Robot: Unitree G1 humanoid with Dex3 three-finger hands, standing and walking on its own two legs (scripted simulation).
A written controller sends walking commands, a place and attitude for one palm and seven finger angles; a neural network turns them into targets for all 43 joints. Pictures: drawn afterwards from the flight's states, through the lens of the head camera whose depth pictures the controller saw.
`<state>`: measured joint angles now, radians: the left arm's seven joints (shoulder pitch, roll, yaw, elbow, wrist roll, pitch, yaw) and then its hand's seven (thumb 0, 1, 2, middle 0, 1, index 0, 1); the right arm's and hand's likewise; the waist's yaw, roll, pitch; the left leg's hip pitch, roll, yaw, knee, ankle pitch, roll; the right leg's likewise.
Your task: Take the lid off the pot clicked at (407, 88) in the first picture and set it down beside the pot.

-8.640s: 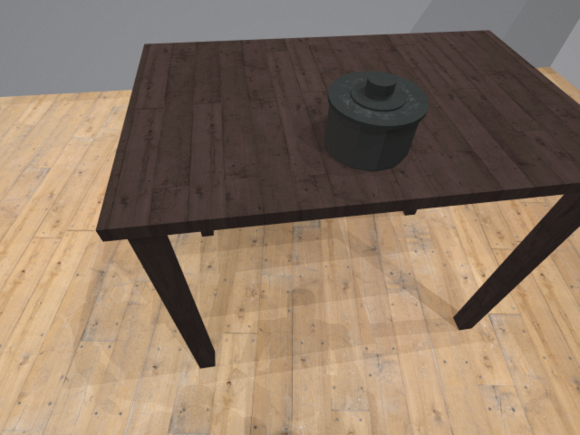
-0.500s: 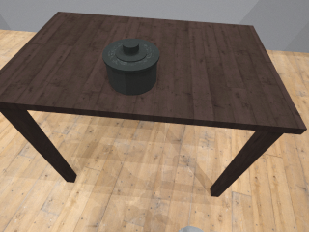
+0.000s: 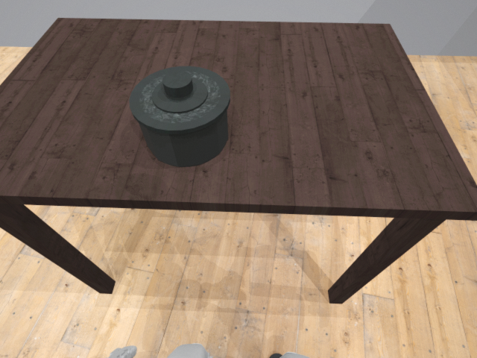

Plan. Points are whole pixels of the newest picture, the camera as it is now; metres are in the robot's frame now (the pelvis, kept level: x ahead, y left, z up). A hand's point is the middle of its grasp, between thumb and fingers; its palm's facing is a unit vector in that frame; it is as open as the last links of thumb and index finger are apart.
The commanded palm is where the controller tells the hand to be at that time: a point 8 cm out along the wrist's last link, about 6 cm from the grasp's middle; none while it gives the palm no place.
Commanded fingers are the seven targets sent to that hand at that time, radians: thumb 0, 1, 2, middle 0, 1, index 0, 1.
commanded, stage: come to a stop and stand still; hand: left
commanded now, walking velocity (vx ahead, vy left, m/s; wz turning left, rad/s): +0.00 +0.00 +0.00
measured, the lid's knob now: (178, 84) +0.52 +0.14 +0.16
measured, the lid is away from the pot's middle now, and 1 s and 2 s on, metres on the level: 0.00 0.00 0.00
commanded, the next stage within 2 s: look again from close up in 0.58 s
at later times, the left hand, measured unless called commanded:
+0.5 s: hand out of the picture -0.04 +0.20 -0.17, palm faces +0.03 -0.97 -0.25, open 7.4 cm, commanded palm none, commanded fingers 0.00 0.90 0.90 -0.20 -0.30 -0.20 -0.30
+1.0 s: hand out of the picture +0.01 +0.23 -0.18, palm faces +0.01 -0.98 -0.19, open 7.4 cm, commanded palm none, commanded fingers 0.00 0.90 0.90 -0.20 -0.30 -0.20 -0.30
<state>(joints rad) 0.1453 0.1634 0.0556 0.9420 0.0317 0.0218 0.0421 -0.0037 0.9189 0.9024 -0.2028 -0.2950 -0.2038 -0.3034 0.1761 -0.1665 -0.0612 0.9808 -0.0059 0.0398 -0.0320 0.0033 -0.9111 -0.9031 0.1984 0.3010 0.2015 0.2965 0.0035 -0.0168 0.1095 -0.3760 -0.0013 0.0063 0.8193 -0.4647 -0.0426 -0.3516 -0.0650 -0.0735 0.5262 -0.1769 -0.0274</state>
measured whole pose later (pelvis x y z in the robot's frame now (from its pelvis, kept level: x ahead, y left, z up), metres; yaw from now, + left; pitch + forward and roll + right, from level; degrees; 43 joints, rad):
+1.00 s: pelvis -0.02 +0.04 +0.00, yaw -1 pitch -1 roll -1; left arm 0.28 0.20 0.00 1.00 0.01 0.00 0.04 0.01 0.91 0.90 -0.20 -0.29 -0.20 -0.30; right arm 0.25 -0.15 0.00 1.04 -0.01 -0.01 -0.02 0.01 -0.92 -0.90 0.20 0.30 0.20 0.30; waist 0.00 -0.04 0.03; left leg -0.29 0.00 0.02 0.58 -0.27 0.03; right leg -0.16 0.00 0.00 0.52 -0.34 0.01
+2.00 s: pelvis -0.04 +0.04 +0.00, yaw +1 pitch -2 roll -1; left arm 0.62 0.24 0.10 -0.11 -0.03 -0.04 0.08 0.02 0.90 0.90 -0.88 -1.04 -0.88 -1.05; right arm 0.16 -0.23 0.00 0.52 0.01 -0.14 -0.06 0.01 -0.91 -0.90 0.20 0.30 0.20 0.30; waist 0.06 0.03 0.00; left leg -0.26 0.00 -0.01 0.50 -0.20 0.02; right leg -0.13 0.00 -0.03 0.45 -0.29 0.00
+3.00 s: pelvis -0.01 +0.03 +0.01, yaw +0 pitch -4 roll +0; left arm 0.60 0.33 0.27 -0.54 -0.04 -0.11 0.07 0.02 0.89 0.90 -1.30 -1.49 -1.30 -1.50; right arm 0.17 -0.19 0.02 0.60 0.00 -0.14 -0.06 0.01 -0.90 -0.90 0.20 0.30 0.21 0.30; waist 0.08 0.06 0.02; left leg -0.16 0.01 0.01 0.45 -0.22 0.01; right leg -0.03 0.01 -0.01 0.40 -0.30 -0.01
